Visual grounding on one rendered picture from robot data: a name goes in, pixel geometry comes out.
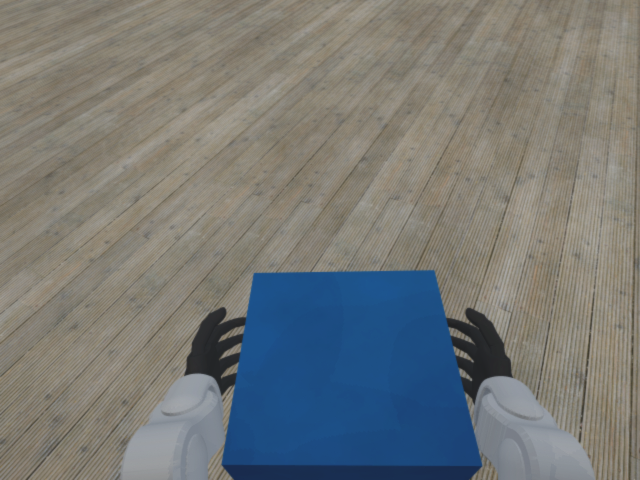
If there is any robot left hand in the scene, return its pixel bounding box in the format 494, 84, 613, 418
184, 307, 246, 396

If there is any robot left forearm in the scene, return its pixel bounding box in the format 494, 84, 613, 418
120, 374, 225, 480

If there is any carton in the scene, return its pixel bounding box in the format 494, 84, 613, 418
221, 270, 482, 480

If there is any robot right hand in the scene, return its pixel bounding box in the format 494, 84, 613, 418
446, 308, 513, 406

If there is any robot right forearm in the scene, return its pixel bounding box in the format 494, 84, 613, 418
474, 376, 595, 480

